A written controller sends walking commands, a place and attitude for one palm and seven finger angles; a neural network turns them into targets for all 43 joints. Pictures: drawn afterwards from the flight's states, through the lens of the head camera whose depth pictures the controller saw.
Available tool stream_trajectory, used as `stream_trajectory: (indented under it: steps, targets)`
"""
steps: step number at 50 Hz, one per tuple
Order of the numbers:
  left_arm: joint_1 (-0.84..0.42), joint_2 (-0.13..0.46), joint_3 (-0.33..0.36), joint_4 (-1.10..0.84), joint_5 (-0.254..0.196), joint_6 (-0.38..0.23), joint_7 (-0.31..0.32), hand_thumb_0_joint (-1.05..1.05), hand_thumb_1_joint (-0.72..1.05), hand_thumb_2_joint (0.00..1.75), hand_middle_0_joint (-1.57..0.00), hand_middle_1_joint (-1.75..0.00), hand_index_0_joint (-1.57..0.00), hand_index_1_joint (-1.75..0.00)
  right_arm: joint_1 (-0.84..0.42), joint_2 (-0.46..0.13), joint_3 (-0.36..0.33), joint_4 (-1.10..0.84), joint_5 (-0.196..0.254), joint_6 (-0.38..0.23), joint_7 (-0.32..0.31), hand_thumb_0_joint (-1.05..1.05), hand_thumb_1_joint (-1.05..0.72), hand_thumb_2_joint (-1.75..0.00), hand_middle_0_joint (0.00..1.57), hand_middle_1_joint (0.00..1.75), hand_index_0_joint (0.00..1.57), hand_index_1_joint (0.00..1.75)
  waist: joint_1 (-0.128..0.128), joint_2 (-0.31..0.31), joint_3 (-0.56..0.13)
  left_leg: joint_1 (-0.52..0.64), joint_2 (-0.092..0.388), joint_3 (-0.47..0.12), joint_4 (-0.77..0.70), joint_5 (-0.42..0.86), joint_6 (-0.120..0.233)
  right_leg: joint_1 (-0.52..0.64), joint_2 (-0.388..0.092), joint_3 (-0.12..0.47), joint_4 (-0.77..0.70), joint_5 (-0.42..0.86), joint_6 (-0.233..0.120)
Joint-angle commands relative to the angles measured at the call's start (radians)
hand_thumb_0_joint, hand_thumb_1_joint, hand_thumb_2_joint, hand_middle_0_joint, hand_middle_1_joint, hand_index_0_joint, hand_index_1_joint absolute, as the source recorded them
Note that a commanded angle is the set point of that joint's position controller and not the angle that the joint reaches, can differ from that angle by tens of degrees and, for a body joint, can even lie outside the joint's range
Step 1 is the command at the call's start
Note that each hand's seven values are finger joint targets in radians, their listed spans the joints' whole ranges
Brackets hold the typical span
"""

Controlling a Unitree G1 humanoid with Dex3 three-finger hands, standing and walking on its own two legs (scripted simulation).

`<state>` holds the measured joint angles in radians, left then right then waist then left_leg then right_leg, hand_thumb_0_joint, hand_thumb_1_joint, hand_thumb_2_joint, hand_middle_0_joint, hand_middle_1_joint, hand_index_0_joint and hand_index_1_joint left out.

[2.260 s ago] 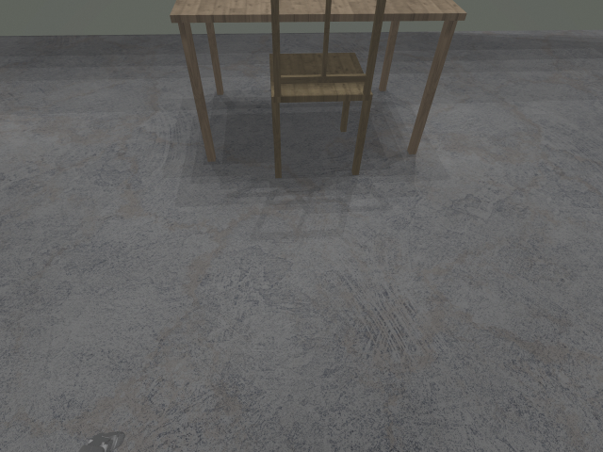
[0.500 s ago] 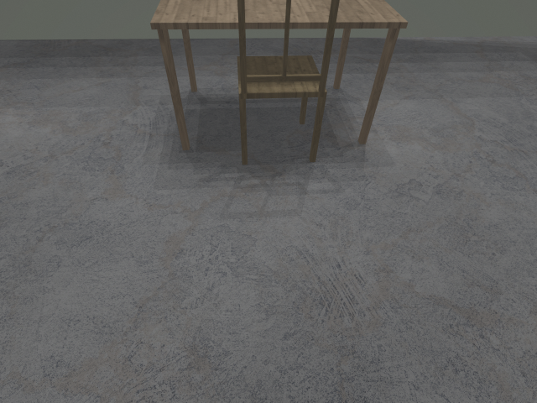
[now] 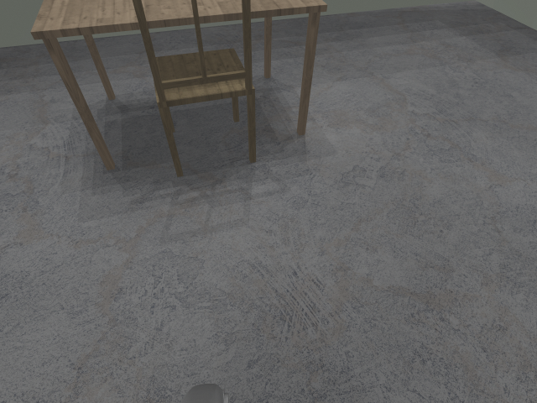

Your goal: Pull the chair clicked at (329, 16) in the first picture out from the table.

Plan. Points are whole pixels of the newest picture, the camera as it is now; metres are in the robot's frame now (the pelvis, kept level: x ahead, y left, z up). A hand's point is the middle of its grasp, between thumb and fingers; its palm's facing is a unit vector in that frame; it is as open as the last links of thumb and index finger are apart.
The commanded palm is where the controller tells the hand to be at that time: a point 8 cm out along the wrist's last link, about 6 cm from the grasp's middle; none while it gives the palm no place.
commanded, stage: walk to a spot facing it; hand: left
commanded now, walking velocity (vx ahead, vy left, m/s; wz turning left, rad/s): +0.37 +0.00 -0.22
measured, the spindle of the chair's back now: (198, 32) +1.35 +0.36 -0.05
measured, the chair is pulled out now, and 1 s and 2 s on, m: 0.00 0.00 0.00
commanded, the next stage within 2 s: turn to face it in 1.40 s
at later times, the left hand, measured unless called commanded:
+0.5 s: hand (141, 330) +0.27 +0.27 -0.17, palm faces -0.07 -0.99 -0.15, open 7.3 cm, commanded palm none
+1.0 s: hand (240, 212) +0.58 +0.11 -0.18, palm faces -0.29 -0.95 -0.14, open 7.3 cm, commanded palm none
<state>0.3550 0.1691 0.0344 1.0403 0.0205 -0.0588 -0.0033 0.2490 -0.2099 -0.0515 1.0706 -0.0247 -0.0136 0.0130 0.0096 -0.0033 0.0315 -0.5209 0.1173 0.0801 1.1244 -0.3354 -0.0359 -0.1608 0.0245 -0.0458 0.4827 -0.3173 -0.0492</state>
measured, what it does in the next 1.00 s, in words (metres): walks ahead, turning right: left foot, then right foot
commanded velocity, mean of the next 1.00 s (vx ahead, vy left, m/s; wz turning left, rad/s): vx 0.37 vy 0.00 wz -0.26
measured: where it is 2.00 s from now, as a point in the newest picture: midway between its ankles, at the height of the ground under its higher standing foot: (298, 272)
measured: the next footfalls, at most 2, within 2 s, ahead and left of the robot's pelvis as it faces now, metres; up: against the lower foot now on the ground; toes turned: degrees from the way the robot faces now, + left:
left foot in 0.24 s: +0.27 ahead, +0.15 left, +0.00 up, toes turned +5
right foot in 0.90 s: +0.49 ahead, -0.12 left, +0.00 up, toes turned -27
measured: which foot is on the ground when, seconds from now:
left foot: up 0.00-0.22, down 0.24-0.90, up 0.92-1.00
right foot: down 0.00-0.24, up 0.26-0.88, down 0.90-1.00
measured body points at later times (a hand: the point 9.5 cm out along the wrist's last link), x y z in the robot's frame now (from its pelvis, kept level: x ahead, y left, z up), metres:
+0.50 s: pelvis +0.21 +0.09 +0.01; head +0.22 +0.12 +0.46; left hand +0.27 +0.32 -0.16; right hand +0.19 -0.16 -0.13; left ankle +0.23 +0.15 -0.74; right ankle +0.21 -0.07 -0.63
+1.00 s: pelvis +0.43 -0.01 -0.01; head +0.45 -0.02 +0.43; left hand +0.59 +0.16 -0.16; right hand +0.26 -0.16 -0.16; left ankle +0.32 +0.14 -0.63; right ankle +0.45 -0.10 -0.74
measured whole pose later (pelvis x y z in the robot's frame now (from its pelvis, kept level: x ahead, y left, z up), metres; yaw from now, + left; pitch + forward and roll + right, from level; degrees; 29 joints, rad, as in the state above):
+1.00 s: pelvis +0.43 -0.01 -0.01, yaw -18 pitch -1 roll -1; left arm 0.14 0.15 0.06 1.01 0.01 -0.07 -0.01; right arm 0.46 -0.09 -0.04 1.17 -0.01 -0.03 0.00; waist -0.04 0.00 0.06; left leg -0.29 0.13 0.12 1.26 -0.44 -0.01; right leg -0.34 0.00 -0.18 0.62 -0.27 -0.09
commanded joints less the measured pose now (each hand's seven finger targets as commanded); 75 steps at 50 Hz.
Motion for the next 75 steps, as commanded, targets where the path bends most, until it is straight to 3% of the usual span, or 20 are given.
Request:
stream_trajectory:
  steps: [1, 7, 10, 11, 12, 13, 16, 21, 38, 43, 44, 45, 46, 52, 62, 65, 66, 68, 72, 75]
  targets:
    - [0.074, 0.158, 0.029, -0.010, 0.003, -0.020, 0.015, 0.00, 0.90, 0.90, -0.20, -0.30, -0.20, -0.30, -0.061, -0.035, -0.008, -0.105, 0.003, -0.021, 0.009, 0.00, -0.90, -0.90, 0.20, 0.30, 0.20, 0.30, -0.009, -0.108, 0.064, -0.113, 0.020, -0.003, -0.124, 0.128, -0.015, 0.003, -0.235, 0.216, -0.273, 0.262, -0.131]
    - [0.100, 0.157, 0.032, 0.019, 0.007, -0.018, 0.025, 0.00, 0.90, 0.90, -0.20, -0.30, -0.20, -0.30, -0.171, -0.018, -0.003, -0.154, 0.010, -0.044, 0.021, 0.00, -0.90, -0.90, 0.20, 0.30, 0.20, 0.30, 0.024, -0.133, 0.074, 0.007, -0.015, 0.034, -0.419, 0.153, 0.014, 0.067, -0.228, 0.180, -0.224, 0.387, -0.100]
    - [0.062, 0.166, 0.041, 0.013, 0.000, -0.015, 0.026, 0.00, 0.90, 0.90, -0.20, -0.30, -0.20, -0.30, 0.006, -0.059, -0.019, -0.101, 0.004, -0.057, 0.004, 0.00, -0.90, -0.90, 0.20, 0.30, 0.20, 0.30, -0.067, -0.080, 0.008, 0.319, -0.064, 0.046, -0.563, 0.195, 0.039, -0.010, -0.186, 0.140, -0.016, 0.503, -0.069]
    - [0.067, 0.144, 0.041, 0.009, -0.004, -0.014, 0.022, 0.00, 0.90, 0.90, -0.20, -0.30, -0.20, -0.30, 0.164, -0.117, -0.034, -0.056, -0.003, -0.061, -0.008, 0.00, -0.90, -0.90, 0.20, 0.30, 0.20, 0.30, -0.126, 0.020, -0.094, 0.538, -0.021, -0.008, -0.597, 0.192, 0.055, -0.082, -0.139, 0.115, 0.198, 0.448, -0.043]
    - [0.145, 0.079, 0.039, 0.000, -0.013, -0.005, 0.014, 0.00, 0.90, 0.90, -0.20, -0.30, -0.20, -0.30, 0.283, -0.244, -0.064, -0.032, -0.017, -0.064, -0.017, 0.00, -0.90, -0.90, 0.20, 0.30, 0.20, 0.30, -0.136, 0.313, -0.221, 0.744, 0.247, -0.371, -0.682, 0.095, 0.123, -0.281, -0.005, 0.004, 0.524, 0.006, 0.004]
    - [0.118, 0.071, 0.030, -0.028, -0.012, -0.009, 0.011, 0.00, 0.90, 0.90, -0.20, -0.30, -0.20, -0.30, 0.322, -0.261, -0.062, -0.027, -0.008, -0.053, -0.019, 0.00, -0.90, -0.90, 0.20, 0.30, 0.20, 0.30, -0.130, 0.368, -0.218, 0.705, 0.369, -0.601, -0.872, -0.012, 0.176, -0.393, 0.038, 0.048, 0.759, -0.262, 0.006]
    - [0.003, 0.070, 0.040, -0.026, 0.006, 0.007, -0.002, 0.00, 0.90, 0.90, -0.20, -0.30, -0.20, -0.30, 0.079, -0.094, -0.022, -0.077, 0.000, -0.056, -0.024, 0.00, -0.90, -0.90, 0.20, 0.30, 0.20, 0.30, -0.045, 0.137, 0.043, 0.336, 0.286, -0.377, -0.958, -0.184, 0.140, -0.449, -0.109, 0.090, 0.855, -0.022, 0.004]
    - [0.067, 0.015, 0.046, -0.008, 0.017, 0.059, -0.012, 0.00, 0.90, 0.90, -0.20, -0.30, -0.20, -0.30, 0.076, -0.016, -0.014, -0.060, 0.003, -0.081, -0.032, 0.00, -0.90, -0.90, 0.20, 0.30, 0.20, 0.30, 0.023, 0.113, 0.055, 0.212, 0.183, -0.065, -0.984, -0.009, 0.101, -0.401, -0.129, 0.066, 0.775, 0.132, 0.037]
    - [-0.337, 0.005, 0.025, -0.128, 0.010, 0.045, -0.029, 0.00, 0.90, 0.90, -0.20, -0.30, -0.20, -0.30, 0.369, -0.028, 0.001, 0.077, -0.008, -0.075, -0.044, 0.00, -0.90, -0.90, 0.20, 0.30, 0.20, 0.30, -0.094, 0.123, 0.125, 0.626, 0.225, 0.117, -0.893, 0.570, 0.157, -0.535, -0.113, -0.094, 0.229, 0.117, 0.021]
    - [-0.006, 0.064, 0.046, -0.025, 0.016, 0.014, -0.016, 0.00, 0.90, 0.90, -0.20, -0.30, -0.20, -0.30, 0.286, -0.074, -0.010, 0.064, 0.006, -0.068, -0.039, 0.00, -0.90, -0.90, 0.20, 0.30, 0.20, 0.30, 0.078, 0.118, -0.064, 0.518, 0.177, 0.232, -0.442, 0.950, 0.090, -0.008, 0.001, -0.179, 0.055, 0.155, -0.052]
    - [0.121, 0.148, 0.069, 0.010, 0.019, 0.000, -0.007, 0.00, 0.90, 0.90, -0.20, -0.30, -0.20, -0.30, 0.283, -0.046, -0.006, 0.044, 0.018, -0.069, -0.026, 0.00, -0.90, -0.90, 0.20, 0.30, 0.20, 0.30, 0.129, 0.001, -0.175, 0.266, 0.133, 0.236, -0.184, 0.677, 0.054, 0.289, -0.156, 0.016, 0.041, 0.197, -0.113]
    - [0.220, 0.249, 0.095, 0.032, 0.006, -0.004, 0.006, 0.00, 0.90, 0.90, -0.20, -0.30, -0.20, -0.30, 0.296, 0.017, 0.004, 0.010, 0.030, -0.077, -0.027, 0.00, -0.90, -0.90, 0.20, 0.30, 0.20, 0.30, 0.131, -0.219, -0.297, -0.032, -0.044, 0.193, 0.150, -0.165, 0.001, 0.525, -0.446, 0.499, -0.046, 0.386, -0.256]
    - [0.198, 0.271, 0.096, 0.033, -0.015, 0.002, 0.014, 0.00, 0.90, 0.90, -0.20, -0.30, -0.20, -0.30, 0.201, -0.006, -0.001, -0.011, 0.030, -0.072, -0.030, 0.00, -0.90, -0.90, 0.20, 0.30, 0.20, 0.30, 0.131, -0.108, -0.261, -0.109, -0.039, 0.037, 0.298, -0.232, 0.027, 0.474, -0.478, 0.547, -0.138, 0.429, -0.299]
    - [-0.066, 0.080, 0.032, 0.000, 0.004, -0.023, 0.024, 0.00, 0.90, 0.90, -0.20, -0.30, -0.20, -0.30, 0.211, 0.072, -0.004, 0.003, 0.000, -0.020, -0.019, 0.00, -0.90, -0.90, 0.20, 0.30, 0.20, 0.30, -0.055, -0.045, 0.034, 0.008, 0.072, -0.032, 0.077, 0.031, 0.015, -0.120, -0.305, 0.104, -0.265, 0.280, -0.119]
    - [0.019, 0.146, 0.042, 0.017, 0.005, -0.023, 0.011, 0.00, 0.90, 0.90, -0.20, -0.30, -0.20, -0.30, -0.084, 0.010, -0.004, -0.122, -0.001, -0.039, 0.021, 0.00, -0.90, -0.90, 0.20, 0.30, 0.20, 0.30, 0.018, -0.099, 0.059, 0.035, 0.020, 0.059, -0.456, 0.135, 0.014, 0.032, -0.280, 0.069, -0.232, 0.237, -0.100]
    - [0.016, 0.156, 0.043, 0.021, -0.001, -0.017, 0.012, 0.00, 0.90, 0.90, -0.20, -0.30, -0.20, -0.30, 0.009, -0.034, -0.014, -0.092, -0.007, -0.050, 0.009, 0.00, -0.90, -0.90, 0.20, 0.30, 0.20, 0.30, -0.046, -0.030, 0.026, 0.274, -0.037, 0.108, -0.580, 0.148, 0.034, -0.004, -0.249, 0.022, -0.041, 0.425, -0.068]
    - [0.014, 0.139, 0.039, 0.015, -0.006, -0.015, 0.009, 0.00, 0.90, 0.90, -0.20, -0.30, -0.20, -0.30, 0.145, -0.090, -0.027, -0.051, -0.013, -0.057, -0.001, 0.00, -0.90, -0.90, 0.20, 0.30, 0.20, 0.30, -0.103, 0.070, -0.055, 0.499, 0.000, 0.044, -0.631, 0.180, 0.063, -0.097, -0.195, -0.030, 0.174, 0.449, -0.031]
    - [-0.011, 0.081, 0.025, -0.039, -0.013, -0.019, 0.001, 0.00, 0.90, 0.90, -0.20, -0.30, -0.20, -0.30, 0.347, -0.247, -0.057, -0.008, -0.014, -0.052, -0.017, 0.00, -0.90, -0.90, 0.20, 0.30, 0.20, 0.30, -0.153, 0.352, -0.192, 0.738, 0.394, -0.470, -0.825, 0.273, 0.231, -0.430, -0.019, -0.043, 0.726, -0.261, 0.028]
    - [-0.060, 0.062, 0.034, -0.009, 0.000, 0.010, -0.010, 0.00, 0.90, 0.90, -0.20, -0.30, -0.20, -0.30, 0.098, -0.082, -0.008, -0.052, -0.005, -0.067, -0.031, 0.00, -0.90, -0.90, 0.20, 0.30, 0.20, 0.30, -0.044, 0.096, 0.040, 0.390, 0.294, -0.171, -0.887, 0.272, 0.152, -0.436, -0.150, 0.048, 0.795, -0.039, 0.030]
    - [0.004, 0.020, 0.035, 0.004, 0.005, 0.049, -0.007, 0.00, 0.90, 0.90, -0.20, -0.30, -0.20, -0.30, 0.081, -0.051, -0.002, -0.046, 0.002, -0.073, -0.036, 0.00, -0.90, -0.90, 0.20, 0.30, 0.20, 0.30, 0.002, 0.130, 0.022, 0.326, 0.231, 0.016, -0.895, 0.392, 0.128, -0.381, -0.146, 0.028, 0.736, 0.042, 0.056]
